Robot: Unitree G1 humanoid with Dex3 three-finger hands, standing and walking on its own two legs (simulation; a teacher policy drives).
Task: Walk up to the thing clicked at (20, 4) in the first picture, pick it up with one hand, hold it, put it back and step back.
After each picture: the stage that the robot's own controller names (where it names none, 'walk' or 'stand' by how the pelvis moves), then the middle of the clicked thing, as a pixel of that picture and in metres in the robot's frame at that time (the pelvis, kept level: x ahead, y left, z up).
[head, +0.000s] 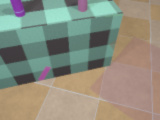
stand; out of the picture +1.00 +0.50 -0.03
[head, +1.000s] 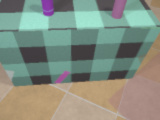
walk; out of the picture +0.94 +0.24 +0.00
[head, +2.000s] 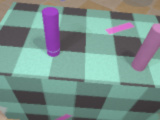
stand; (52, 34) +0.61 +0.18 -0.02
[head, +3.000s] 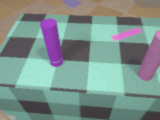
stand; (53, 45) +0.57 +0.20 -0.02
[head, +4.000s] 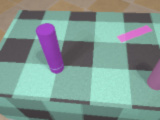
walk; (52, 51) +0.49 +0.19 -0.02
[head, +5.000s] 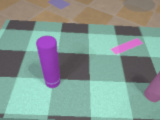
stand; (50, 65) +0.43 +0.16 -0.01
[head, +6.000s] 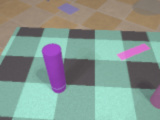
stand; (55, 71) +0.43 +0.15 -0.03
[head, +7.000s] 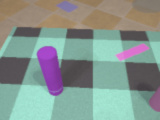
stand; (52, 73) +0.41 +0.16 -0.03
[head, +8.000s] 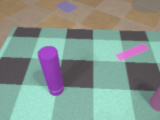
stand; (52, 73) +0.41 +0.16 -0.03
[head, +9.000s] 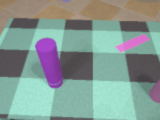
rise first; (51, 66) +0.42 +0.17 -0.03
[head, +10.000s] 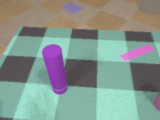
rise first; (56, 72) +0.41 +0.16 -0.03
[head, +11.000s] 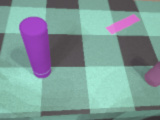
go down; (38, 53) +0.42 +0.15 +0.03
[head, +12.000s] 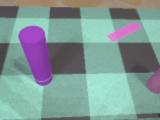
go down; (39, 60) +0.41 +0.15 +0.03
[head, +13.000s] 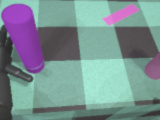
close in; (28, 45) +0.43 +0.16 +0.06
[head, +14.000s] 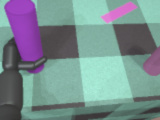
lift; (29, 42) +0.44 +0.15 +0.07
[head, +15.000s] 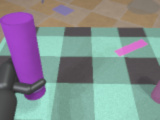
lift; (27, 61) +0.32 +0.18 +0.17
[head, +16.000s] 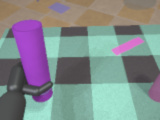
hold; (36, 65) +0.33 +0.16 +0.14
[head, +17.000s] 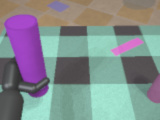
hold; (31, 62) +0.33 +0.17 +0.15
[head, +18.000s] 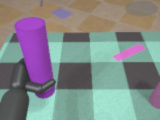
hold; (38, 63) +0.33 +0.15 +0.15
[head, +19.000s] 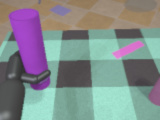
crouch; (33, 54) +0.36 +0.17 +0.16
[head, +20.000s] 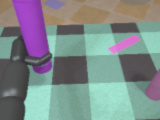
lower; (35, 38) +0.42 +0.16 +0.15
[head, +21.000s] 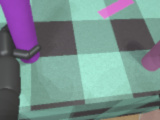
lower; (22, 29) +0.48 +0.16 +0.07
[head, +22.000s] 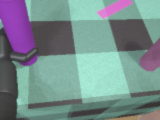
lower; (19, 33) +0.47 +0.16 +0.07
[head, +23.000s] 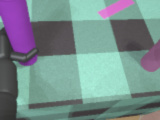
lower; (20, 32) +0.47 +0.16 +0.07
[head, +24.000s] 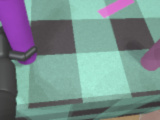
lower; (18, 31) +0.47 +0.17 +0.07
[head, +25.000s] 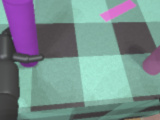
open; (24, 34) +0.46 +0.16 +0.07
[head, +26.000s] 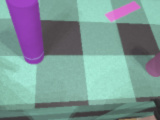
sink last; (29, 34) +0.45 +0.16 +0.07
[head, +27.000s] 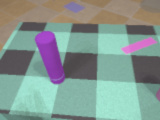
sink last; (52, 61) +0.45 +0.18 +0.02
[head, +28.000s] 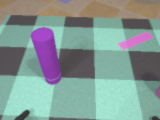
stand; (48, 59) +0.43 +0.16 +0.03
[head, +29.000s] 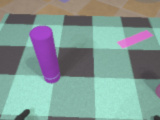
stand; (47, 58) +0.43 +0.17 +0.04
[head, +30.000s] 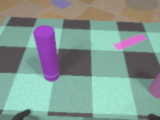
stand; (48, 56) +0.45 +0.17 +0.03
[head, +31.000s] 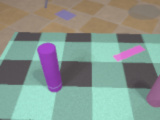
stand; (51, 70) +0.45 +0.18 -0.03
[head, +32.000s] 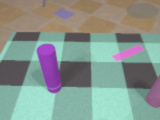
stand; (50, 70) +0.44 +0.18 -0.03
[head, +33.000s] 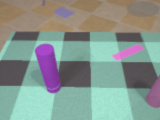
stand; (49, 71) +0.44 +0.18 -0.03
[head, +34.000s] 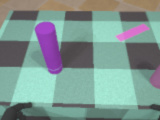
walk; (51, 51) +0.48 +0.17 -0.01
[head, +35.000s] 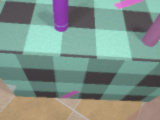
walk; (60, 7) +0.68 +0.16 -0.01
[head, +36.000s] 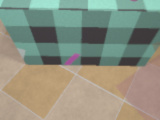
walk; out of the picture +1.00 +0.23 +0.00
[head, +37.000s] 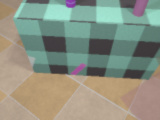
stand; out of the picture +1.04 +0.15 -0.01
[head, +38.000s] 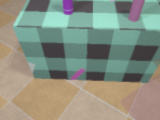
stand; out of the picture +1.04 +0.15 -0.03
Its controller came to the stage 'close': yes
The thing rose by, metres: 0.20
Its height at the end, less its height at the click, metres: +0.00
